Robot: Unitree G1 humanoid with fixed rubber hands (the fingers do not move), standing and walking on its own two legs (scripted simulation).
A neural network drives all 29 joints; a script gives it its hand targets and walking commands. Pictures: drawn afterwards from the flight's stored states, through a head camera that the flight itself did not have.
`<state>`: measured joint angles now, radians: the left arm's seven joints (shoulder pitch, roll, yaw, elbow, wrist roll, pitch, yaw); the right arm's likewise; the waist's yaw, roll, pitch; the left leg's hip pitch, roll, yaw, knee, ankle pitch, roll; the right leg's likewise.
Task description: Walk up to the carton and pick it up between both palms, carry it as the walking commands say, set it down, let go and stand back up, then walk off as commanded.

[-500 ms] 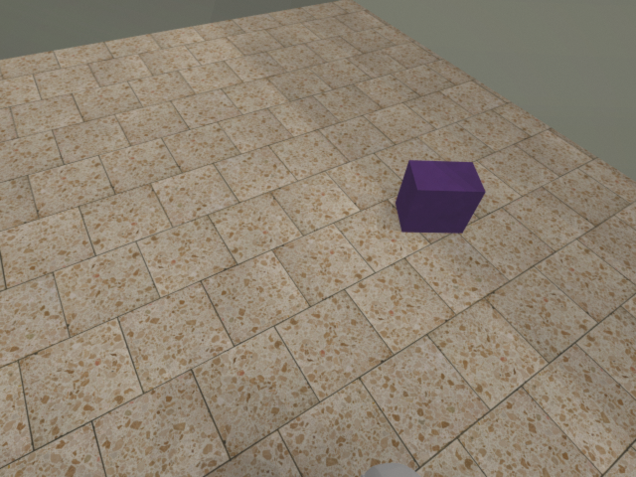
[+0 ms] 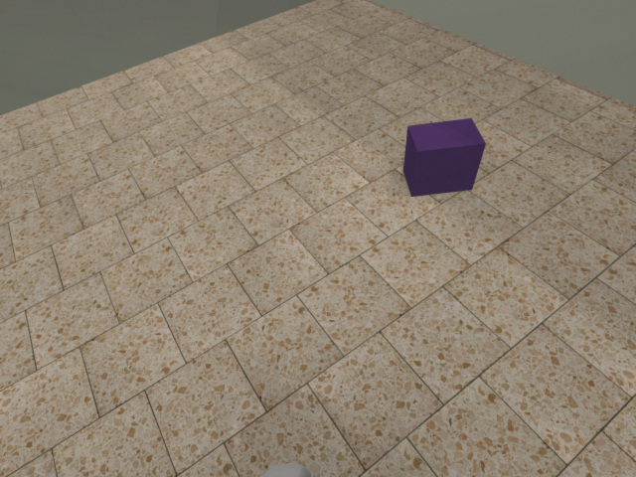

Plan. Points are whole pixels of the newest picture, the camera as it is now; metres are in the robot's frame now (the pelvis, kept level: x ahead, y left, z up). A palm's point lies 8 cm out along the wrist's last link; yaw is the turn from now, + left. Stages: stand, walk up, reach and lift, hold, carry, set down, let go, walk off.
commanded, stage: walk off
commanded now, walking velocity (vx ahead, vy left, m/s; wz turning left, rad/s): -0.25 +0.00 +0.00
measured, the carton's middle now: (440, 158) +1.40 -0.48 -0.65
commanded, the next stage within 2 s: stand in 1.38 s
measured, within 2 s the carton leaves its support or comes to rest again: neither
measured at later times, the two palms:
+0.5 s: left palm out of the picture -0.11 +0.31 -0.14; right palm out of the picture -0.07 -0.22 -0.11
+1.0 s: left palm out of the picture -0.22 +0.28 -0.13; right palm out of the picture -0.28 -0.23 -0.14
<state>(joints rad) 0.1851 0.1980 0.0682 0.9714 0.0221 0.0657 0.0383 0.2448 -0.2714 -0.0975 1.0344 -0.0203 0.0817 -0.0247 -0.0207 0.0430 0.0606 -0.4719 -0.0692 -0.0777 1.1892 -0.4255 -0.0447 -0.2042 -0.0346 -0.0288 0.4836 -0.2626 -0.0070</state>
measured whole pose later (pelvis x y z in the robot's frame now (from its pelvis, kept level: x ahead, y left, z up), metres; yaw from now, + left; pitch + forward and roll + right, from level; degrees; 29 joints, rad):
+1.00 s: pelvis -0.30 +0.03 +0.00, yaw +2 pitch +0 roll +1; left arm 0.12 0.20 0.05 0.95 0.02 0.05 0.04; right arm 0.23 -0.24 -0.08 1.02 0.01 0.08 -0.04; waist -0.01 0.01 0.09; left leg -0.23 -0.02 0.01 0.77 -0.51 -0.06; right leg -0.31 -0.05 -0.02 0.48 -0.17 0.01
